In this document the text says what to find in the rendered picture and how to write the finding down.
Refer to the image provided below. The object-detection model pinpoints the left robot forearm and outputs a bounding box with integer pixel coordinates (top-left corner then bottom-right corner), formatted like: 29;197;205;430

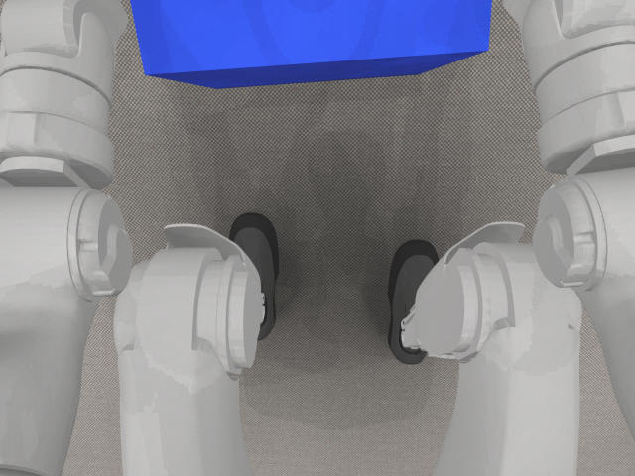
0;0;128;190

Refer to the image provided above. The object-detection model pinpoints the right robot forearm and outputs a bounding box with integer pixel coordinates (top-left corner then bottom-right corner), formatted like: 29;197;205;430
502;0;635;176

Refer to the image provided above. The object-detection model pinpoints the right robot shin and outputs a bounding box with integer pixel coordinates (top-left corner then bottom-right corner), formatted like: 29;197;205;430
401;221;582;359

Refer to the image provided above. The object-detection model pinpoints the robot right foot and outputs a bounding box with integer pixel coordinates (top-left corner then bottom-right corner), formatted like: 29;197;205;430
388;240;439;364

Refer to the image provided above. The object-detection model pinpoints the left robot upper arm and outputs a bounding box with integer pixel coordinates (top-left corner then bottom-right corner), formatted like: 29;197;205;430
0;187;133;476

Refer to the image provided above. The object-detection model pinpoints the carton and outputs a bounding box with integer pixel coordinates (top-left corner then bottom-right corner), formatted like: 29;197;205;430
130;0;492;89

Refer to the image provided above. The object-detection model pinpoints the right robot upper arm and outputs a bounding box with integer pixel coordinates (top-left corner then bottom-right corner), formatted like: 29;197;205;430
532;167;635;441

